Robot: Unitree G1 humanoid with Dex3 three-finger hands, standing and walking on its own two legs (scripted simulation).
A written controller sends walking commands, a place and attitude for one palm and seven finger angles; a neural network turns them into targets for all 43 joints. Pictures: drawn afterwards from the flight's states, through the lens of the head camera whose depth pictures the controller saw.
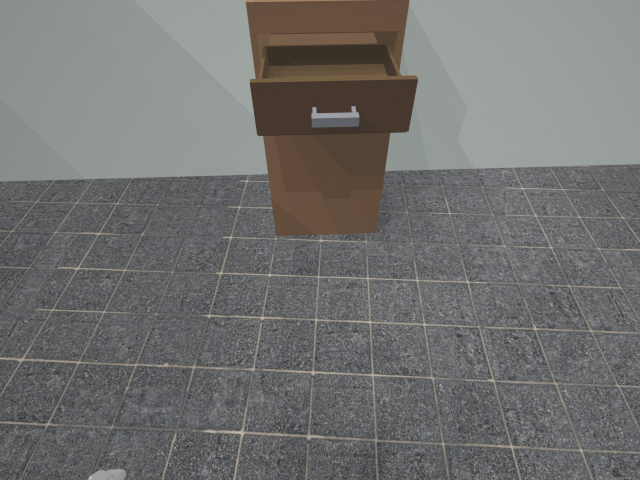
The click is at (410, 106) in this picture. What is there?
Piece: drawer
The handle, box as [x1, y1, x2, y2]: [311, 106, 359, 127]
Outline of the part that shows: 358,112 355,111 354,106 351,106 351,111 347,113 317,113 315,107 312,107 312,127 358,126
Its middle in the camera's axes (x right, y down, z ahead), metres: +0.03 -0.30 +0.94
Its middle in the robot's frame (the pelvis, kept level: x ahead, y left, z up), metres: +0.90 +0.02 +0.00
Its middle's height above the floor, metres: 0.77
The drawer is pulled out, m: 0.30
